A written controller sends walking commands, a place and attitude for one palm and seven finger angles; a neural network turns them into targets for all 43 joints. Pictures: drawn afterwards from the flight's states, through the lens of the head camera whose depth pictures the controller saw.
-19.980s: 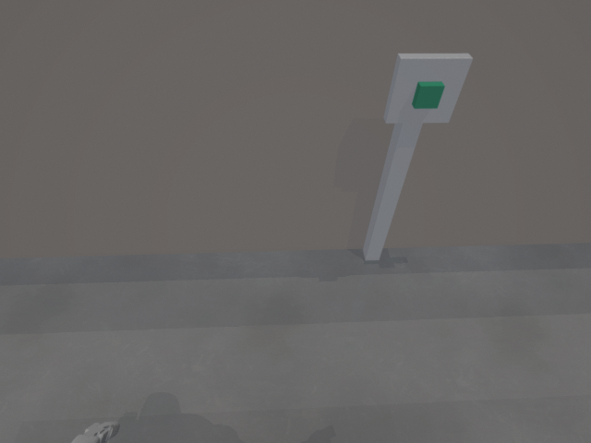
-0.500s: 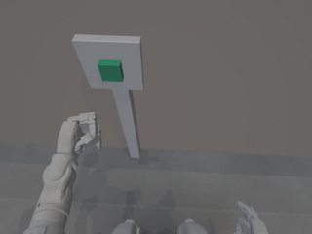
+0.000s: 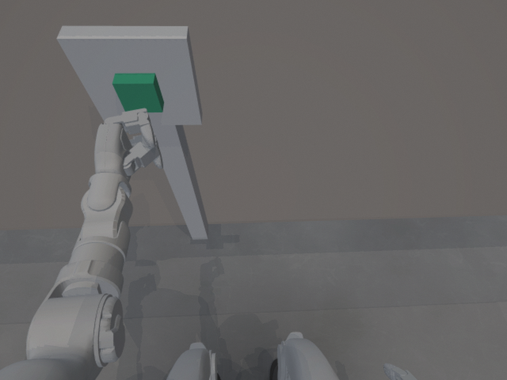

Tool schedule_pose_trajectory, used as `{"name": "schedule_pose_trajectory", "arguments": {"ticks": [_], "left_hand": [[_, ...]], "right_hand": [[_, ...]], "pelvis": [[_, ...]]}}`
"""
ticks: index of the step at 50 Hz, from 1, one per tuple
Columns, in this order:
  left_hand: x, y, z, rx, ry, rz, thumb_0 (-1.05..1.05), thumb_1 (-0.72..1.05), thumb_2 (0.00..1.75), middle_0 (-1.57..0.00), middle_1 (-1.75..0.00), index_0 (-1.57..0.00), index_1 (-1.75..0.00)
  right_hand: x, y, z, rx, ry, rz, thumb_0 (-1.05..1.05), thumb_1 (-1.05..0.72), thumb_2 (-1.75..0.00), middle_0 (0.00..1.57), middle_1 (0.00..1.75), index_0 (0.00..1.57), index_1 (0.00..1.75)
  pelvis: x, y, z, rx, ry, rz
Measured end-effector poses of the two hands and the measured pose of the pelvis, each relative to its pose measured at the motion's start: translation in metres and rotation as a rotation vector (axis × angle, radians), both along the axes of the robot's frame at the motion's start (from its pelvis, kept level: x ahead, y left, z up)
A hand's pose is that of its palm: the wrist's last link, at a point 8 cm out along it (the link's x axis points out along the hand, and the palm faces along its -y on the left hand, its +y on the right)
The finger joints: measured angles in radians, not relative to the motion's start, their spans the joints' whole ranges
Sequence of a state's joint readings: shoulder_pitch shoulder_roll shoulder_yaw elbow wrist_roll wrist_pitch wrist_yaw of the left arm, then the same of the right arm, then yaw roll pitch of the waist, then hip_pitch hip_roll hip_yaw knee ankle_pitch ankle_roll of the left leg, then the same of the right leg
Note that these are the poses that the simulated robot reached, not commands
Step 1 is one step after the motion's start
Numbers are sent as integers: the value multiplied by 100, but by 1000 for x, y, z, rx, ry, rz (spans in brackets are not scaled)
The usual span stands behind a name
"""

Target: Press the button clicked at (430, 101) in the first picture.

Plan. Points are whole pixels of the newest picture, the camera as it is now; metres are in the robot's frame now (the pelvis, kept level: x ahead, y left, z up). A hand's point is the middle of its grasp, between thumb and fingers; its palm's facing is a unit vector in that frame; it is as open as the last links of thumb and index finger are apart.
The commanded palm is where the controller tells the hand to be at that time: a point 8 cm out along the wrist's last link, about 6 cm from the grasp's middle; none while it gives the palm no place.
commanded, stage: aim a knuckle at the button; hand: left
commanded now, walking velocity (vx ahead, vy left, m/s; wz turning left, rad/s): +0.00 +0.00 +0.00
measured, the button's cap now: (140, 92) +0.56 +0.17 +0.09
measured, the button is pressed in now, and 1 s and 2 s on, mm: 0 0 10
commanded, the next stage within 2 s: press the button with the knuckle in 0.78 s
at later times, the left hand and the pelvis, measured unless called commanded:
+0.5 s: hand (155, 140) +0.48 +0.14 +0.06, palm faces -0.01 -1.00 -0.02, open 3.1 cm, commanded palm +0.45 +0.18 +0.06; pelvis +0.01 +0.01 +0.00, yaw -1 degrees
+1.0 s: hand (165, 141) +0.48 +0.12 +0.06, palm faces -0.01 -1.00 -0.02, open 3.1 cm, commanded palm +0.46 +0.18 +0.06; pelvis +0.01 +0.01 +0.00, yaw -1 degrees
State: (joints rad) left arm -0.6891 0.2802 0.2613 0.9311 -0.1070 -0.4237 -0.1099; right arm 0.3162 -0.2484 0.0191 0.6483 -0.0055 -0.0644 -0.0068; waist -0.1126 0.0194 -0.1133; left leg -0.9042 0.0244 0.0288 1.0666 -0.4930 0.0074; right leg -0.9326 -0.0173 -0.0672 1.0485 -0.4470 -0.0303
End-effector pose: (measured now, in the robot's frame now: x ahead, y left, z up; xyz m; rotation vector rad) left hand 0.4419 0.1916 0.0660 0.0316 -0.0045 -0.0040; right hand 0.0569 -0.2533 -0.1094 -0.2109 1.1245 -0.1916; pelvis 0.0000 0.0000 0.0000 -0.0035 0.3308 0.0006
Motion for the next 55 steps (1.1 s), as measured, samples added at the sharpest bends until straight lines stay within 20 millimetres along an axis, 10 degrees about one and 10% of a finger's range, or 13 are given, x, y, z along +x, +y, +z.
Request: {"name": "schedule_pose_trajectory", "arguments": {"ticks": [15,36,55], "left_hand": [[27,-6,-15,-8,33,15,2,90,90,-130,-150,-130,-150],[11,-7,-14,-18,6,5,2,90,90,-130,-150,-130,-150],[27,-17,-4,-6,-8,2,2,90,90,-130,-150,-130,-150]], "right_hand": [[-57,1,-5,17,170,-77,1,-91,-90,20,30,20,30],[5,8,3,10,42,-11,1,-91,-90,21,30,20,30],[-20,10,-4,23,122,-34,1,-91,-90,21,30,20,30]], "pelvis": [[0,2,-4,6,51,-32],[8,11,0,-8,31,-15],[6,8,-2,-7,36,-10]]}}
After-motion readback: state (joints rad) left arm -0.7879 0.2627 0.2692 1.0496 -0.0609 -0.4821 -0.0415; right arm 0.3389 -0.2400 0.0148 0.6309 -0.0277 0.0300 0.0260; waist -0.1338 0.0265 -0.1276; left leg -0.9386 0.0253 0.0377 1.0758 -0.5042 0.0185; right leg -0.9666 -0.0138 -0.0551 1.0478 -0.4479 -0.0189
